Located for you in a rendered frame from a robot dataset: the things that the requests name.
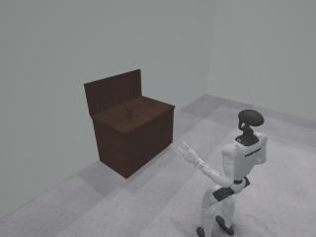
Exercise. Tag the left robot upper arm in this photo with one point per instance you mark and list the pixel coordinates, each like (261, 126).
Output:
(229, 152)

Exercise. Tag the robot right shin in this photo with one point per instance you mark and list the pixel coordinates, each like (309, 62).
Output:
(228, 213)

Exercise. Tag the left robot hand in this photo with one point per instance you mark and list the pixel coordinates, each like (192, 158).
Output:
(190, 156)

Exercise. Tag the right robot foot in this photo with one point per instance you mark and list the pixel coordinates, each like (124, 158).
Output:
(221, 222)

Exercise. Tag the right robot upper arm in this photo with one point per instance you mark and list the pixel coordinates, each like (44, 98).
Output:
(262, 157)

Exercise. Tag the left robot forearm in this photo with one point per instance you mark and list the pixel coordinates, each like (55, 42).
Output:
(214, 175)

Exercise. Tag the counter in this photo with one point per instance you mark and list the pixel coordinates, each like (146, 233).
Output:
(126, 143)

